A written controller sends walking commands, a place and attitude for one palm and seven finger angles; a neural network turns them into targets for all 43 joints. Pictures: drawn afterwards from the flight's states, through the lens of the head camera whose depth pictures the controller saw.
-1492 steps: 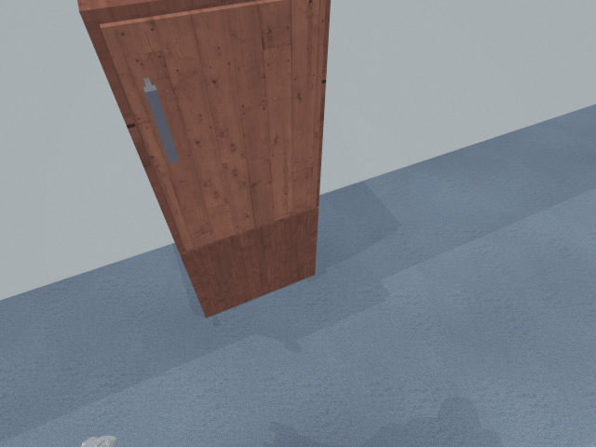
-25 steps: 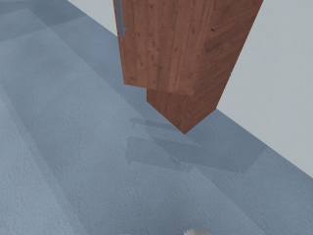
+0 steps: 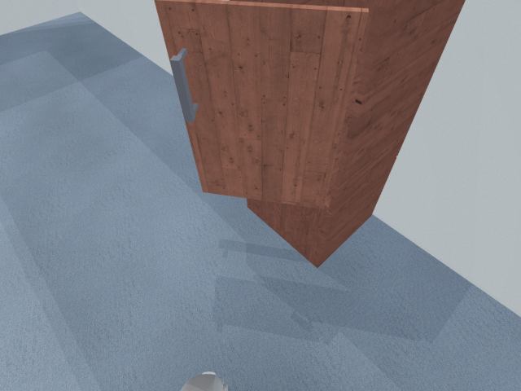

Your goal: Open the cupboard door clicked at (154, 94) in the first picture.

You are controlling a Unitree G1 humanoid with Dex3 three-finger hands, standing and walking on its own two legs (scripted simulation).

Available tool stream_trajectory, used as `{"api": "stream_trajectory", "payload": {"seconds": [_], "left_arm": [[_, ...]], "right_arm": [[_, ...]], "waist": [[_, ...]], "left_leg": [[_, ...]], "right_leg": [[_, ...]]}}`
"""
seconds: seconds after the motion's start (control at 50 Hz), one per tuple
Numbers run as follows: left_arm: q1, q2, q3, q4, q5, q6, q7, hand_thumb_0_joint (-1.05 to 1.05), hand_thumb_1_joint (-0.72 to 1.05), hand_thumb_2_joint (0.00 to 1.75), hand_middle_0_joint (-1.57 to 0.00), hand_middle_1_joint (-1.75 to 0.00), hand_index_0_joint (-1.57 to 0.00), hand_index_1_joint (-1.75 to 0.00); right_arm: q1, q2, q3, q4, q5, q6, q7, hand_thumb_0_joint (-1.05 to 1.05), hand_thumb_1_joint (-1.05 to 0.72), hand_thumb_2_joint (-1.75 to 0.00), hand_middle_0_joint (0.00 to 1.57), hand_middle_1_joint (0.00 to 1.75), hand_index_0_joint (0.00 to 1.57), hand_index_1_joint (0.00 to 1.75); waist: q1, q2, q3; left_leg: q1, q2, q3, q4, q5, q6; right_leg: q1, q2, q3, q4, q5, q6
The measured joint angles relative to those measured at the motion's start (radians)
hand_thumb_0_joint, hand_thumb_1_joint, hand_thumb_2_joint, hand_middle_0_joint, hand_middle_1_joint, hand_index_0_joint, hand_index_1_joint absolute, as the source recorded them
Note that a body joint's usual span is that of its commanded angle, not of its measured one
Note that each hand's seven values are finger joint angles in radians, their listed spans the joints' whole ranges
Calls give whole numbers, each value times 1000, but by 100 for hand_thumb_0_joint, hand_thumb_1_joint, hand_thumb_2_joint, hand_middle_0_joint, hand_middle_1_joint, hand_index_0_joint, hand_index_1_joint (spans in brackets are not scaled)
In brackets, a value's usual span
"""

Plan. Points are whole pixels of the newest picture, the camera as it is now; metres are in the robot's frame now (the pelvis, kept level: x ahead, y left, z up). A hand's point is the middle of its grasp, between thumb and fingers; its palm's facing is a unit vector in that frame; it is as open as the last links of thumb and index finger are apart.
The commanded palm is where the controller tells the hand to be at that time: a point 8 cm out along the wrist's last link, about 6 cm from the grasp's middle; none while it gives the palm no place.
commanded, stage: take the last steps up to it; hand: left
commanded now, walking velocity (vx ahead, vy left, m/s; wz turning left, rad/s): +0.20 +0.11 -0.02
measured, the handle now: (186, 86) +0.72 +0.22 +0.07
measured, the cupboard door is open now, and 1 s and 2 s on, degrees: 36 36 36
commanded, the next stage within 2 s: come to a stop and stand still in 0.10 s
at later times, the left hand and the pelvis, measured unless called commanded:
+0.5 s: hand (130, 357) +0.20 +0.27 -0.18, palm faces +0.01 -0.98 -0.21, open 7.4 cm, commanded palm none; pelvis +0.13 +0.08 -0.01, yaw -3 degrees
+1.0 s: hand (143, 371) +0.18 +0.24 -0.19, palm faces -0.02 -0.98 -0.19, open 7.4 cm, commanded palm none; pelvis +0.12 +0.06 -0.02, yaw -3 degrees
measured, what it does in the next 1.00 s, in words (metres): walks ahead: left foot, then right foot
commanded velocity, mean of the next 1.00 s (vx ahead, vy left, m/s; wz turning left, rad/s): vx -0.07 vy -0.01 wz -0.01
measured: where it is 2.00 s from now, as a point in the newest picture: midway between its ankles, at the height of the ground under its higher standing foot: outside the picture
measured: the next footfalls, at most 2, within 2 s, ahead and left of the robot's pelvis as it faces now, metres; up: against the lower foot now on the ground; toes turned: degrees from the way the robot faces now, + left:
left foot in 0.18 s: +0.21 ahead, +0.18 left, +0.00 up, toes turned +7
right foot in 0.64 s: +0.18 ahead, -0.05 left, +0.00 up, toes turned -11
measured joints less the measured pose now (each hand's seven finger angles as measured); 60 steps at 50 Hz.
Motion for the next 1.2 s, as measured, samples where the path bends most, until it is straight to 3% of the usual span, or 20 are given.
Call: {"api": "stream_trajectory", "payload": {"seconds": [0.08, 0.16, 0.18, 0.22, 0.26, 0.3, 0.4, 0.5, 0.58, 0.64, 0.68, 0.72, 0.78, 0.82, 0.88, 0.94, 0.98, 1.02, 1.2], "left_arm": [[51, -3, -8, 48, 4, 7, -5, 0, 93, 90, -20, -30, -20, -30], [101, -4, -7, 81, 6, 28, -5, 0, 92, 90, -20, -30, -20, -30], [117, -8, -7, 84, 5, 35, -5, 0, 91, 90, -20, -30, -20, -30], [107, 1, -7, 91, 1, 58, -2, 0, 91, 90, -20, -30, -20, -30], [82, 10, -9, 88, -1, 73, 6, 1, 91, 90, -20, -30, -20, -30], [45, 14, -12, 74, -4, 78, 11, 1, 91, 90, -20, -30, -20, -30], [-45, 15, -11, 5, -6, 100, 12, 0, 91, 90, -19, -30, -20, -30], [-125, 34, 8, -64, 1, 130, 8, 0, 91, 90, -19, -30, -20, -30], [-166, 47, 12, -104, 0, 133, 8, 0, 91, 90, -19, -30, -20, -30], [-169, 60, 8, -127, 1, 117, 8, 0, 91, 90, -19, -30, -20, -30], [-164, 65, 4, -126, 5, 103, 13, 0, 91, 90, -19, -30, -20, -30], [-163, 51, -9, -113, 7, 95, 16, 0, 91, 90, -19, -30, -20, -30], [-152, 33, -25, -92, 2, 88, 19, 0, 91, 90, -19, -30, -20, -30], [-144, 23, -31, -78, 1, 88, 19, 0, 91, 90, -20, -30, -20, -30], [-131, 15, -34, -59, 1, 87, 17, 0, 90, 90, -20, -30, -20, -30], [-116, 11, -33, -40, -7, 89, 14, 0, 90, 90, -20, -30, -21, -30], [-113, 20, -40, -27, -11, 94, 13, 0, 90, 90, -20, -30, -21, -30], [-85, 35, -45, -44, -8, 90, 13, 0, 91, 90, -20, -30, -21, -30], [-9, 85, -36, -83, 2, 94, 17, 1, 91, 90, -20, -30, -20, -30]], "right_arm": [[-55, -4, 1, -23, 4, -1, 11, 1, -91, -90, 20, 30, 20, 30], [-100, -6, 10, -48, 4, -20, 15, 0, -91, -90, 20, 30, 20, 30], [-105, -12, 12, -60, 0, -33, 13, 0, -91, -90, 20, 30, 20, 30], [-126, 3, 13, -71, -6, -47, -5, 0, -91, -90, 20, 30, 20, 30], [-130, 19, 22, -78, -6, -47, -21, 0, -91, -90, 20, 30, 20, 30], [-128, 34, 34, -73, -5, -45, -38, 0, -91, -90, 20, 30, 20, 30], [-138, 41, 36, -52, 3, -22, -64, -1, -93, -90, 21, 30, 20, 30], [-129, 25, 21, -45, -5, 8, -68, -1, -93, -90, 21, 30, 21, 30], [-107, 1, 5, -39, -9, 21, -66, 0, -92, -90, 21, 30, 21, 30], [-77, -15, -6, -36, -3, 28, -57, 0, -91, -90, 21, 30, 20, 30], [-61, -26, -13, -36, 6, 40, -49, 0, -91, -90, 21, 30, 20, 30], [-54, -43, -19, -35, 9, 59, -46, 0, -91, -90, 20, 30, 20, 30], [-49, -51, -17, -25, 14, 70, -44, 0, -91, -90, 20, 30, 20, 30], [-43, -47, -13, -20, 17, 70, -41, 0, -91, -90, 20, 30, 20, 30], [-35, -32, -4, -14, 18, 65, -35, 0, -91, -90, 20, 30, 20, 30], [-23, -21, 8, -15, 15, 42, -35, 0, -91, -90, 20, 30, 20, 30], [-24, -5, 19, -14, 8, 32, -36, 0, -91, -90, 20, 30, 20, 30], [-11, 0, 27, -51, 1, 17, -31, 0, -91, -90, 20, 30, 20, 30], [-33, -25, 24, -152, 1, -10, -40, 1, -91, -90, 21, 30, 20, 30]], "waist": [[28, -12, 9], [51, -27, 16], [52, -18, 11], [46, -43, 27], [45, -57, 28], [42, -61, 27], [25, -48, 23], [1, -26, 22], [-16, 4, 24], [-23, 10, 15], [-25, 8, 7], [-31, 25, 16], [-31, 23, 26], [-29, 15, 27], [-20, -5, 24], [-12, -6, 15], [-9, -24, 26], [-6, -36, 17], [3, 8, -29]], "left_leg": [[4, 0, 20, -171, 40, 3], [89, -26, 51, -339, 62, 23], [112, -23, 50, -370, 105, 45], [98, -39, 68, -289, 81, 79], [116, -47, 87, -277, 30, 88], [152, -57, 98, -321, 32, 82], [210, -61, 114, -397, 46, 99], [213, -36, 114, -385, 28, 91], [205, -10, 105, -369, 20, 73], [186, -1, 100, -333, 4, 51], [154, -5, 89, -265, -68, 31], [118, -32, 29, -136, -210, 20], [99, -71, -10, 14, -257, 2], [119, -81, -13, 12, -250, -7], [180, -85, -8, -111, -218, -12], [275, -72, -15, -346, -53, 8], [281, -83, -16, -354, -43, 48], [270, -94, -10, -344, -52, 64], [262, -99, 17, -301, -68, 80]], "right_leg": [[60, -28, -3, -18, -35, 40], [89, -62, 3, 61, -124, 88], [67, -63, 7, 135, -165, 81], [-32, -71, 62, 405, -276, 45], [-147, -48, 101, 638, -283, 22], [-219, -34, 103, 697, -242, 25], [-275, 3, 91, 545, -218, 41], [-302, 41, 105, 570, -225, 38], [-245, 45, 107, 463, -200, 30], [-142, 31, 108, 243, -31, 19], [-122, 29, 111, 203, -84, 18], [-120, 34, 105, 212, -99, 13], [-99, 31, 110, 186, -75, 9], [-85, 28, 111, 164, -63, 8], [-79, 23, 111, 149, -53, 13], [-96, 31, 102, 178, -65, 25], [-93, 20, 101, 189, -72, 34], [-103, 10, 107, 192, -67, 30], [-118, 3, 135, 229, -67, 50]]}}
